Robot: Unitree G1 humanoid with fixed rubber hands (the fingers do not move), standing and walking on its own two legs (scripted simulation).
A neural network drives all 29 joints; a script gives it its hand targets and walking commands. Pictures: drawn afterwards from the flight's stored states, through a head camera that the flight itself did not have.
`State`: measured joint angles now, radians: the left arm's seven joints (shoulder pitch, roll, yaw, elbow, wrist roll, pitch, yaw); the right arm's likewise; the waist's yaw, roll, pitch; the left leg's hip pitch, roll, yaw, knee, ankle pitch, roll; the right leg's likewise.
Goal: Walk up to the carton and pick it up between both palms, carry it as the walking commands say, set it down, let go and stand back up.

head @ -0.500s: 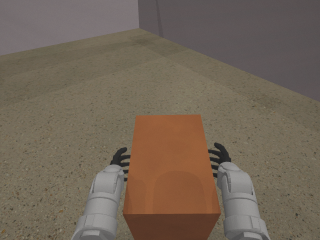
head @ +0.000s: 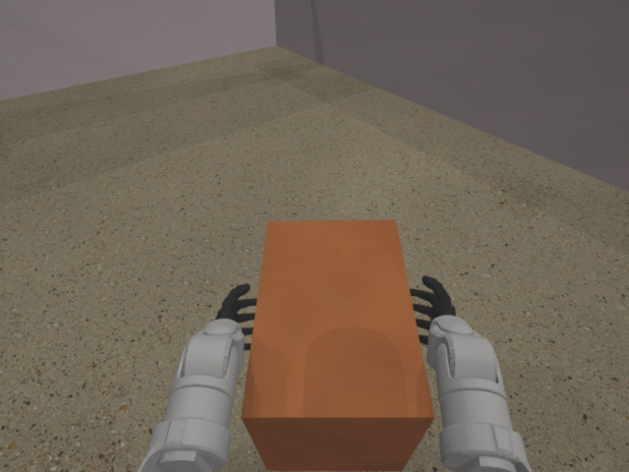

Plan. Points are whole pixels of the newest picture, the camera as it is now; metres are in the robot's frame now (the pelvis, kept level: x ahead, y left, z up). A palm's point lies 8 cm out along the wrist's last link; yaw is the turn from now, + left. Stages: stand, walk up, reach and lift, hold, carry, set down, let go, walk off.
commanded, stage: hold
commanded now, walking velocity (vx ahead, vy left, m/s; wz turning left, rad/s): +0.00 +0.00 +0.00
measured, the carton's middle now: (333, 342) +0.32 -0.02 -0.03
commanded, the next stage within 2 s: carry in 0.64 s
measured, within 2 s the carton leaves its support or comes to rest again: neither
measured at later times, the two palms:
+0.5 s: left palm (227, 334) +0.30 +0.13 +0.03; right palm (441, 330) +0.29 -0.16 +0.05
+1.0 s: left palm (146, 331) +0.28 +0.22 +0.06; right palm (370, 310) +0.31 -0.06 +0.07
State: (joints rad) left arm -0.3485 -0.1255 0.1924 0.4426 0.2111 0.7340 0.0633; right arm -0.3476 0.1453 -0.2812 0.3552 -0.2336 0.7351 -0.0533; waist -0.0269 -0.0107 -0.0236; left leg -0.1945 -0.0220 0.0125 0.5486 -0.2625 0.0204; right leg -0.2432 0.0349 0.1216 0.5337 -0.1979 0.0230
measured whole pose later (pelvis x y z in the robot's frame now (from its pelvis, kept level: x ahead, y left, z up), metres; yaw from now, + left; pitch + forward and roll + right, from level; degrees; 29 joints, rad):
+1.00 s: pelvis -0.01 +0.07 -0.01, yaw +8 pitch +4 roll +1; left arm -0.35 -0.16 0.07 -0.07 0.21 1.05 0.09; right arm -0.31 0.14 -0.28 -0.16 -0.08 1.01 -0.07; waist -0.03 -0.03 -0.01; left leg -0.36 0.00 0.01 0.79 -0.38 0.02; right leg -0.43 -0.15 0.07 0.56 -0.20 0.13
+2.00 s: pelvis -0.07 +0.45 -0.01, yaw +55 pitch +3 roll +3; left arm -0.21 -0.14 0.06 -0.35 0.17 1.23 0.10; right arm -0.22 0.14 -0.15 -0.36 -0.06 1.20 -0.12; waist -0.04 0.02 0.06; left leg -0.60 -0.06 -0.02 1.15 -0.42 0.03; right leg -0.27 -0.26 -0.24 0.73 -0.48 0.07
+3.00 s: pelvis -0.35 +0.79 -0.02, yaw +107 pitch +4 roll +0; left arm -0.22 -0.14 0.06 -0.39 0.16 1.23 0.10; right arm -0.21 0.14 -0.13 -0.41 -0.07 1.20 -0.12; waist -0.04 0.10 0.09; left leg -0.54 -0.16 -0.06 1.11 -0.44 0.07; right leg -0.41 -0.16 -0.19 0.78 -0.42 0.03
